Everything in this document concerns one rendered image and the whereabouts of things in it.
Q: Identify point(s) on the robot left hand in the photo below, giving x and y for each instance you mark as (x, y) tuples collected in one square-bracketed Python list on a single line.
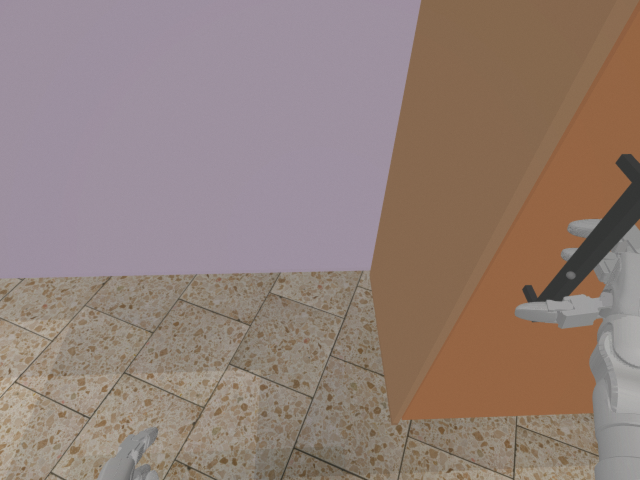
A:
[(130, 451)]

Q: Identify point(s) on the handle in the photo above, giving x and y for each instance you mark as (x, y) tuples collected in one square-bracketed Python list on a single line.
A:
[(610, 230)]

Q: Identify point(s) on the robot right forearm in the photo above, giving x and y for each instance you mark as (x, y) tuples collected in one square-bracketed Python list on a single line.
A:
[(615, 365)]

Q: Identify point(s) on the wardrobe door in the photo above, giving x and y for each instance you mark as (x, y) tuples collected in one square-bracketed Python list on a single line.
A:
[(495, 364)]

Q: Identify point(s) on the robot right hand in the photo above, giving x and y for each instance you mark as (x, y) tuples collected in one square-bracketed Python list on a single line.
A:
[(619, 270)]

